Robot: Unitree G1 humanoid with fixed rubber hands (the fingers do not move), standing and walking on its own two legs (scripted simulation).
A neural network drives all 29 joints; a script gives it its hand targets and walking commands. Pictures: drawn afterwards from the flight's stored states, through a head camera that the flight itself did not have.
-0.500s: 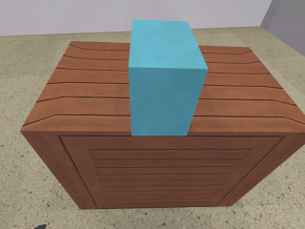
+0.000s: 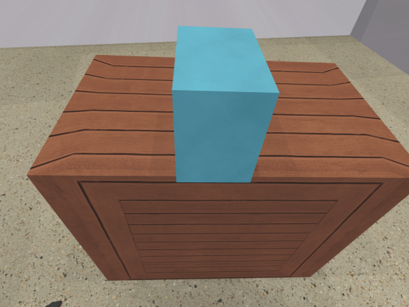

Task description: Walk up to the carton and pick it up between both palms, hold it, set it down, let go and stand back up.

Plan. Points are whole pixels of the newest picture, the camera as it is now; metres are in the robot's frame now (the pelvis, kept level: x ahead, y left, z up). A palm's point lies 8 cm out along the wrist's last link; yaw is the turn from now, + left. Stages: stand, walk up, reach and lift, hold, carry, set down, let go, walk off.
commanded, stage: walk up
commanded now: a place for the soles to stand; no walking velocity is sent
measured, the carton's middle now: (214, 104) +0.52 -0.01 +0.14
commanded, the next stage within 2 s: none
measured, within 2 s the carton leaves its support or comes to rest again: neither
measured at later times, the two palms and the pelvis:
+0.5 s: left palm out of the picture +0.10 +0.31 -0.10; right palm out of the picture +0.07 -0.32 -0.09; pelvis +0.00 +0.00 +0.00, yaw +0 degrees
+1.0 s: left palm out of the picture +0.10 +0.31 -0.10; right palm out of the picture +0.07 -0.32 -0.09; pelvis +0.01 +0.00 +0.00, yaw +1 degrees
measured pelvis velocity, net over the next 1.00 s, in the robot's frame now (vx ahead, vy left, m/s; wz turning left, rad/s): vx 0.01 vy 0.00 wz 0.01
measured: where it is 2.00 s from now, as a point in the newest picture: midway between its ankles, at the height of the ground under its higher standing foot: outside the picture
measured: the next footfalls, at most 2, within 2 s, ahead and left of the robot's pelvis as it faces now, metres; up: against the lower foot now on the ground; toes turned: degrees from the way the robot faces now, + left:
none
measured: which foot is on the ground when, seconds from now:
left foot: down 0.00-1.00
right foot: down 0.00-1.00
